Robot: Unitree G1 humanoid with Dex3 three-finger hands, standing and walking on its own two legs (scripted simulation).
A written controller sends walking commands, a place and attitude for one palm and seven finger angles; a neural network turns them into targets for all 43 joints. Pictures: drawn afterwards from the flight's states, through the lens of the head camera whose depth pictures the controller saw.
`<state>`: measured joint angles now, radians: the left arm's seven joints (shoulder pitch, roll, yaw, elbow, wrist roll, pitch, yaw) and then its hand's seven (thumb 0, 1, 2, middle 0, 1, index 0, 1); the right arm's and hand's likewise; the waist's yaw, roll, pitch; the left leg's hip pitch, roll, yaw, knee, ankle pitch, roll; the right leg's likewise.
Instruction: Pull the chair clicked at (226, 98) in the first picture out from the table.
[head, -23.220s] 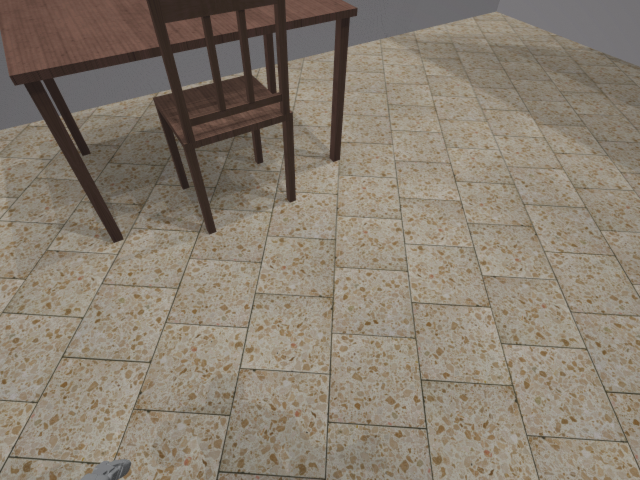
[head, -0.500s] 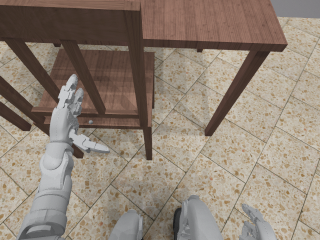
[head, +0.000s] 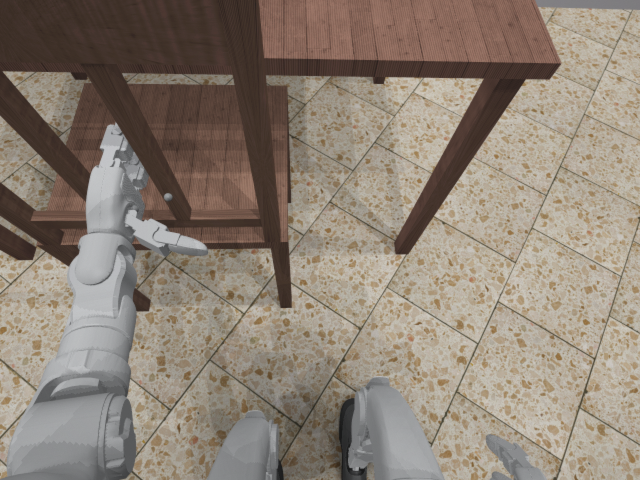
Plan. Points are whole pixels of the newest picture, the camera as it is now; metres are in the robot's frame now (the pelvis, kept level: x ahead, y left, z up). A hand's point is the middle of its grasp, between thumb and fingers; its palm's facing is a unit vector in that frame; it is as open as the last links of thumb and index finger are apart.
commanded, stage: push the fingers through the gap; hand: left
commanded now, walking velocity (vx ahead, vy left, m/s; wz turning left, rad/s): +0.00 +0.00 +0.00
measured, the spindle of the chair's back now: (59, 156) +0.50 +0.31 +0.04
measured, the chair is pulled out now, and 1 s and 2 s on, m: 0.00 0.00 0.00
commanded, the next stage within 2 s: hook a spindle and tug to test in 0.66 s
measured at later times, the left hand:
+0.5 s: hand (170, 174) +0.48 +0.18 +0.02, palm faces -0.01 -1.00 -0.03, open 16.9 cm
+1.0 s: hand (172, 180) +0.47 +0.17 +0.02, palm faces -0.02 -1.00 -0.02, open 16.3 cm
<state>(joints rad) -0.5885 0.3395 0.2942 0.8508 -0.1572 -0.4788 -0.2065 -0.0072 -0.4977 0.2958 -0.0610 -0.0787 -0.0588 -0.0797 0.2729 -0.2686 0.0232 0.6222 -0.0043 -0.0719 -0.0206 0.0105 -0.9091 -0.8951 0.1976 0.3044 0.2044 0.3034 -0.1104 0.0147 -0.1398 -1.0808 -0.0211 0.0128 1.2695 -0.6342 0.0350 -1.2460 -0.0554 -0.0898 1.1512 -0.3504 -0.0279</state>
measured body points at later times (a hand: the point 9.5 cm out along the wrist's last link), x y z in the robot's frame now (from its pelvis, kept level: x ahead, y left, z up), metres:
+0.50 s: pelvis +0.01 +0.01 +0.00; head +0.17 +0.02 +0.42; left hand +0.48 +0.23 +0.02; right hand +0.06 -0.26 -0.12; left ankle -0.02 +0.10 -0.62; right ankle +0.10 -0.11 -0.62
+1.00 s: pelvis +0.01 +0.01 +0.00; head +0.16 +0.03 +0.43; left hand +0.47 +0.22 +0.03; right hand +0.09 -0.25 -0.12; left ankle -0.02 +0.10 -0.62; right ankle +0.10 -0.11 -0.62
